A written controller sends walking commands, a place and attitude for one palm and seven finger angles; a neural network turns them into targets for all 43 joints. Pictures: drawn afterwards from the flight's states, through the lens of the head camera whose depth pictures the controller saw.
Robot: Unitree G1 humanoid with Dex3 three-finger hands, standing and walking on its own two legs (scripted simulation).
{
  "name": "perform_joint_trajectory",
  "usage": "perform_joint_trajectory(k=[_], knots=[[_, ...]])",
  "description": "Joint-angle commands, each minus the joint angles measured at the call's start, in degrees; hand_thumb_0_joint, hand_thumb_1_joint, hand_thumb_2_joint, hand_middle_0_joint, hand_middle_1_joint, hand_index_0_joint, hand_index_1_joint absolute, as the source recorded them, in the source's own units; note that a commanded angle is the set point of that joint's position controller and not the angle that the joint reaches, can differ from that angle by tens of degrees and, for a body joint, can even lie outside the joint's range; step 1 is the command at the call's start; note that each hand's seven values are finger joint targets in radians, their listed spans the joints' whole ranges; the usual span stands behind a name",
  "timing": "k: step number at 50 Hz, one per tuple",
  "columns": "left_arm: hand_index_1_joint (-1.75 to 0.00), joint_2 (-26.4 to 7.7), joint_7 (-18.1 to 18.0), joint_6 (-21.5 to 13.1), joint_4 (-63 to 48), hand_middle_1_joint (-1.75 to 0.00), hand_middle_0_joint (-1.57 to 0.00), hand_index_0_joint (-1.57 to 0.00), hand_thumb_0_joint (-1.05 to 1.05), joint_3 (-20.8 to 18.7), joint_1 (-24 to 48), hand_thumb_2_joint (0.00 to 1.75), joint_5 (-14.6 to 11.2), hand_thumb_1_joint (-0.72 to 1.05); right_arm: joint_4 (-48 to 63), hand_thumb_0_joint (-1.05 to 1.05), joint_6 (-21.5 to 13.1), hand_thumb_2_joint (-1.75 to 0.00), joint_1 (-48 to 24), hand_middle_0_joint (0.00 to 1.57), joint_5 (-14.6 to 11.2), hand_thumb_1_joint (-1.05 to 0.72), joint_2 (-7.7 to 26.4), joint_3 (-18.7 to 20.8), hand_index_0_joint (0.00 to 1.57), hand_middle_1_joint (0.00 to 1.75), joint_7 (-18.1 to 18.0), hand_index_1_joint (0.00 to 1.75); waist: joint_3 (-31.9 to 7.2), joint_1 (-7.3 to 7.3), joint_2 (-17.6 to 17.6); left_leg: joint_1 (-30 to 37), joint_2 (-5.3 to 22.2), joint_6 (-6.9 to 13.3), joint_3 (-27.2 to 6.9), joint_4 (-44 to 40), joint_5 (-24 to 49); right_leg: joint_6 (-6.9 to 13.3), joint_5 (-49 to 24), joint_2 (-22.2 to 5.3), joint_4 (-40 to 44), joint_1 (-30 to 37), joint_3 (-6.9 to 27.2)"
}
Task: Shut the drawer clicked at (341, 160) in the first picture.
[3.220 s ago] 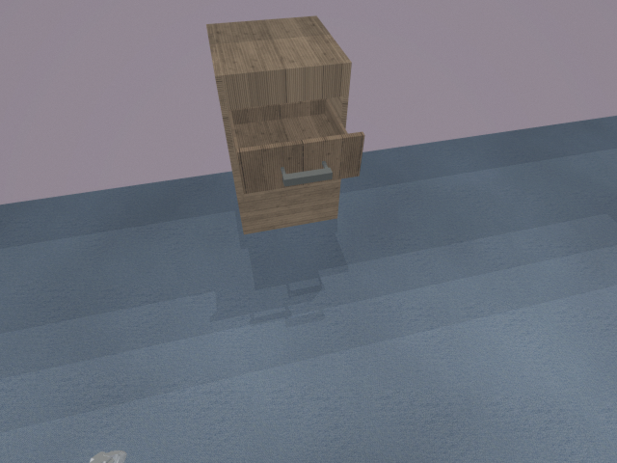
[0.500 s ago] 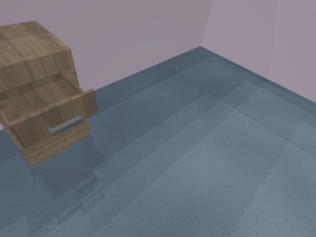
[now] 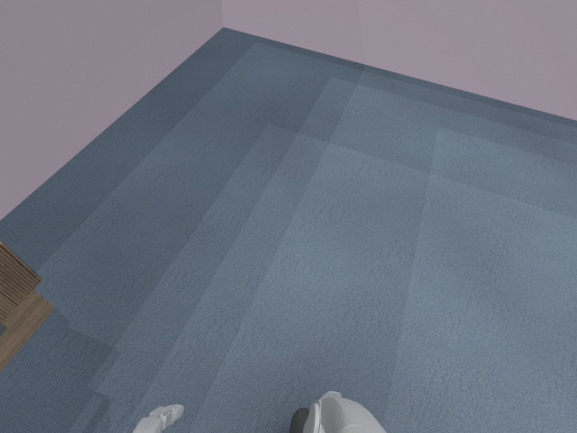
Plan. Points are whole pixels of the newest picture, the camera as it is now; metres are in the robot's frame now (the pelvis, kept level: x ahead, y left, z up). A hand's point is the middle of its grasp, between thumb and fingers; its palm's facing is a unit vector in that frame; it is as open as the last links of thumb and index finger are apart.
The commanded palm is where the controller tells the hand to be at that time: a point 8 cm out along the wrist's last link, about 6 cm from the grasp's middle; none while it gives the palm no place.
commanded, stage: walk to a spot facing it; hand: left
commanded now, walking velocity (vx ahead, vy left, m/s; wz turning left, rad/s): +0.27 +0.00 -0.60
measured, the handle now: out of the picture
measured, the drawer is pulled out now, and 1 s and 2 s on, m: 0.24 0.24 0.24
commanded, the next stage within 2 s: none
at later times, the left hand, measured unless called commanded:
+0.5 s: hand (143, 384) +0.21 +0.23 -0.15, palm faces -0.13 -0.96 -0.26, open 7.3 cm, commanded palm none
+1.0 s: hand (210, 266) +0.42 +0.14 -0.14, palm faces -0.55 -0.79 -0.27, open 7.4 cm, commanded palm none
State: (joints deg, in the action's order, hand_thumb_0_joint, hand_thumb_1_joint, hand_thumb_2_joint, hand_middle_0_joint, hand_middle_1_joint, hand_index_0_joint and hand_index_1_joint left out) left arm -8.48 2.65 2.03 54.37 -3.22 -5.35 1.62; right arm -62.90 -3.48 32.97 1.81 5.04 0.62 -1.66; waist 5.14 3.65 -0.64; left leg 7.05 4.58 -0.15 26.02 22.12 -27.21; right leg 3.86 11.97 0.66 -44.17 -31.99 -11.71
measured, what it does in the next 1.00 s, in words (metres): walks ahead, turning right: right foot, then left foot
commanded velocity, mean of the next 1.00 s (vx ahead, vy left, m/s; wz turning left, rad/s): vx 0.06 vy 0.00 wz -0.60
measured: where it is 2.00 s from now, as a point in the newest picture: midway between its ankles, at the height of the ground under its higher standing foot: outside the picture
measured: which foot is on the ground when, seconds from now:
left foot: down 0.00-0.04, up 0.06-0.54, down 0.56-1.00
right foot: up 0.00-0.06, down 0.08-0.56, up 0.58-1.00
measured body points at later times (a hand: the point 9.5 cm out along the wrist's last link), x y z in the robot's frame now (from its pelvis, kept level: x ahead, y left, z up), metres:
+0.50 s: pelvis +0.18 +0.02 +0.01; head +0.22 +0.01 +0.46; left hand +0.22 +0.28 -0.13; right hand +0.31 -0.25 -0.11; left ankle +0.31 +0.15 -0.69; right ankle +0.11 -0.06 -0.73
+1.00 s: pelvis +0.21 +0.03 +0.01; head +0.23 +0.00 +0.45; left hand +0.45 +0.19 -0.12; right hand +0.07 -0.20 -0.14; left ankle +0.31 +0.13 -0.73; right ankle +0.14 -0.07 -0.71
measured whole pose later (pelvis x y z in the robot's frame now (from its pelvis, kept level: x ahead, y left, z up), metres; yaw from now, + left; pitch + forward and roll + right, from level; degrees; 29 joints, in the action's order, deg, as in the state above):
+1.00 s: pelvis +0.21 +0.03 +0.01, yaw -36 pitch +0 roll +1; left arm -13.4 1.3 4.0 50.7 -5.5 -9.5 1.2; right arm -54.1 0.7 15.8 1.9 14.0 4.8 -0.3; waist 3.6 1.8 1.2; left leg -15.0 11.3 -1.3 20.4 30.9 -13.5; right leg -2.9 22.8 -4.1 -43.5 -20.9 -4.7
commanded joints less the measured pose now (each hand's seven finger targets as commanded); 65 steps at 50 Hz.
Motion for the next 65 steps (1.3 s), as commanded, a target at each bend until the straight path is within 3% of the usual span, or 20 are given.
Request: perform_joint_trajectory(k=[1,2,3,4,7,11,21,25,26,28,30,31,36,42,47,50,52,53,57,65], knots=[[-0.3,-7.8,-0.8,-3.5,-0.7,-0.3,-0.2,-0.2,0.0,-2.5,-13.3,0.9,0.3,0.9,5.4,0.0,-0.9,-0.9,-2.1,0.2,-1.0,-0.9,14.1,3.3,0.2,0.3,-0.4,0.3,-8.2,-10.01,12.4,-6.5,14.6,1.6,-5.2,26.1,75.6,3.5,1.4,3.3,9.9,20.4,-2.1],[-0.3,-11.6,-1.2,-4.0,1.2,-0.3,-0.2,-0.2,0.0,-3.4,-20.0,0.9,0.2,0.9,6.9,0.0,-0.7,-0.9,-3.7,0.2,-1.9,-0.9,13.1,3.2,0.2,0.3,0.3,0.3,-13.2,-13.22,7.0,-20.3,13.0,0.6,-5.7,42.4,51.9,7.3,-5.6,-3.8,12.9,36.9,6.6],[-0.3,-16.3,-1.9,-4.5,1.2,-0.3,-0.2,-0.2,0.0,-4.4,-23.7,0.9,-0.5,0.9,9.6,0.0,-1.1,-0.9,-4.4,0.2,-2.6,-0.9,8.7,2.7,0.2,0.3,0.3,0.3,-19.0,-12.42,-4.8,-39.9,2.2,-2.9,-9.7,61.4,-4.5,15.7,-22.1,-21.5,16.4,49.7,38.8],[-0.3,-17.7,-2.7,-3.8,0.7,-0.3,-0.2,-0.2,0.0,-4.5,-22.0,0.9,-1.9,0.9,11.0,0.0,-0.8,-0.9,-9.6,0.2,-2.3,-0.9,9.9,3.0,0.2,0.3,-0.1,0.3,-16.9,-11.81,-0.8,-45.3,1.5,-2.0,-19.9,67.6,-6.0,18.2,-24.3,-24.8,22.7,46.5,43.7],[-0.3,-11.7,-3.1,-4.9,-1.0,-0.3,-0.2,-0.2,0.0,-2.9,-13.0,0.9,-1.6,0.9,11.0,0.0,0.6,-0.9,-10.6,0.2,-1.0,-0.9,7.5,3.1,0.2,0.3,0.4,0.3,-2.5,-4.27,-1.3,-42.7,6.5,-3.2,-25.1,58.9,7.5,4.8,-22.4,-17.9,27.6,22.7,29.1],[-0.3,-10.4,-3.4,-6.2,-1.7,-0.3,-0.2,-0.2,0.0,-2.7,-10.9,0.9,-0.4,0.9,10.1,0.0,2.4,-0.9,-10.3,0.2,-0.5,-0.9,6.6,3.4,0.2,0.3,0.6,0.3,-2.3,-0.82,-0.6,-37.8,5.9,-4.6,-24.1,48.2,8.5,8.1,-25.0,-12.6,27.4,12.9,20.3],[-0.3,-12.6,-3.6,-4.8,-2.0,-0.3,-0.2,-0.2,0.0,-3.2,-17.2,0.9,-0.5,0.9,17.6,0.0,1.9,-0.9,-31.2,0.2,-0.9,-0.9,8.9,2.5,0.2,0.3,1.3,0.3,-6.6,-7.15,-7.2,-39.6,0.3,-5.6,-22.3,25.2,11.9,5.7,-40.7,-9.1,18.4,27.5,25.7],[-0.3,-14.0,-4.1,-3.4,-3.3,-0.3,-0.2,-0.2,0.0,-3.7,-14.7,0.9,-0.5,0.9,17.3,0.0,1.9,-0.9,-28.1,0.2,-1.4,-0.9,11.3,2.8,0.2,0.3,0.5,0.3,-9.2,-4.82,-7.8,-25.8,-2.5,-4.5,-22.2,10.6,14.7,3.4,-39.2,-8.7,12.0,25.7,28.1],[-0.3,-13.4,-4.2,-3.2,-3.6,-0.3,-0.2,-0.2,0.0,-3.6,-13.7,0.9,-0.9,0.9,15.8,0.0,1.8,-0.9,-23.0,0.2,-1.1,-0.9,13.0,3.4,0.2,0.3,0.0,0.3,-11.5,-2.47,-6.0,-15.4,-0.9,-3.7,-22.5,3.3,22.4,1.0,-33.0,-6.6,7.1,21.1,27.2],[-0.3,-8.5,-3.5,-3.2,-4.3,-0.3,-0.2,-0.2,0.0,-2.8,-17.3,0.9,-2.0,0.9,14.4,0.0,1.4,-0.9,-14.3,0.2,-0.5,-0.9,21.9,4.8,0.2,0.3,-0.2,0.3,-19.6,-1.14,16.6,4.1,27.1,7.7,-44.5,4.0,62.1,-5.6,25.6,3.3,-20.4,1.6,15.0],[-0.3,-10.6,-3.8,-2.0,-3.2,-0.3,-0.2,-0.2,0.0,-3.4,-18.1,0.9,-0.9,0.9,16.2,0.0,2.1,-0.9,-19.9,0.2,-0.7,-0.9,17.0,3.4,0.2,0.3,0.1,0.3,-12.0,-3.7,7.5,-9.2,24.2,9.1,-36.0,0.4,51.4,-7.2,23.3,-1.3,-29.8,1.6,15.4],[-0.3,-10.2,-3.2,-1.5,-3.3,-0.3,-0.2,-0.2,0.0,-3.6,-15.7,0.9,-0.5,0.9,17.0,0.0,1.9,-0.9,-22.7,0.2,-0.6,-0.9,16.1,3.0,0.2,0.3,-0.2,0.3,-8.6,-4.03,11.0,-14.2,21.8,8.0,-34.6,-1.9,43.1,-7.6,20.5,-2.1,-31.2,0.7,14.5],[-0.3,-8.0,-1.5,1.0,-3.8,-0.3,-0.2,-0.2,0.0,-3.5,-14.8,0.9,-0.4,0.9,16.1,0.0,2.0,-0.9,-23.9,0.2,-0.8,-0.9,14.0,3.0,0.2,0.3,-0.1,0.3,-6.6,-5.65,12.7,-19.4,15.1,5.5,-22.0,-4.7,29.8,-8.1,11.1,-4.2,-27.7,3.1,10.8],[-0.3,-6.4,-1.0,1.8,-6.3,-0.3,-0.2,-0.2,0.0,-3.2,-7.4,0.9,-0.2,0.9,14.1,0.0,2.4,-0.9,-19.5,0.2,-0.5,-0.9,15.0,4.7,0.2,0.3,0.2,0.3,-4.1,-3.08,10.0,-19.2,17.1,6.5,-20.7,-8.4,15.7,-8.4,10.3,-5.9,-14.8,3.0,8.4],[-0.3,-6.2,-1.1,0.5,-7.8,-0.3,-0.2,-0.2,0.0,-2.4,-4.4,0.9,-0.4,0.9,12.7,0.0,2.8,-0.9,-17.3,0.2,-0.1,-0.9,17.7,6.0,0.2,0.3,0.9,0.3,-6.8,-1.67,11.7,-16.0,19.4,6.8,-18.1,-3.4,21.2,-7.1,13.2,-4.5,0.1,8.9,5.9],[-0.3,-8.5,-1.7,-0.8,-6.6,-0.3,-0.2,-0.2,0.0,-2.6,-9.3,0.9,-0.3,0.9,12.6,0.0,3.2,-0.9,-16.6,0.2,-0.4,-0.9,17.7,6.0,0.2,0.3,1.4,0.3,-10.3,-4.69,6.8,-19.9,17.3,1.6,-12.8,9.6,24.2,-5.1,1.6,-3.2,16.9,22.3,5.4],[-0.3,-21.4,-3.2,-2.0,-5.3,-0.3,-0.2,-0.2,0.0,-4.7,-14.1,0.9,0.0,0.9,16.4,0.0,4.1,-0.9,-18.9,0.2,-0.6,-0.9,11.1,3.9,0.2,0.3,2.0,0.3,-9.5,-7.55,-20.4,-43.9,4.3,-5.6,-13.5,35.6,-9.4,4.2,-25.9,-25.2,26.8,30.8,35.9],[-0.3,-21.2,-3.7,-1.7,-5.1,-0.3,-0.2,-0.2,0.0,-4.8,-14.9,0.9,-0.7,0.9,16.5,0.0,4.5,-0.9,-19.7,0.2,-0.9,-0.9,13.3,4.1,0.2,0.3,1.2,0.3,-10.9,-8.05,-13.1,-43.8,4.8,-4.7,-21.7,41.5,-8.6,7.2,-31.6,-25.4,24.2,30.0,31.7],[-0.3,-14.2,-3.8,-2.0,-6.8,-0.3,-0.2,-0.2,0.0,-3.0,-5.0,0.9,-1.0,0.9,13.5,0.0,5.2,-0.9,-19.0,0.2,-0.5,-0.9,13.7,4.6,0.2,0.3,0.9,0.3,-5.5,-3.18,-8.7,-41.4,4.9,-6.1,-24.2,44.4,5.8,4.1,-27.6,-14.9,23.7,22.2,22.1],[-0.3,-14.5,-3.5,-2.0,-5.8,-0.3,-0.2,-0.2,0.0,-3.4,-8.3,0.9,-0.9,0.9,13.8,0.0,5.3,-0.9,-22.4,0.2,-0.7,-0.9,12.8,4.4,0.2,0.3,0.5,0.3,-7.5,-5.02,-6.4,-39.5,1.4,-6.9,-24.9,36.7,6.3,5.7,-21.7,-12.9,24.0,26.0,28.0]])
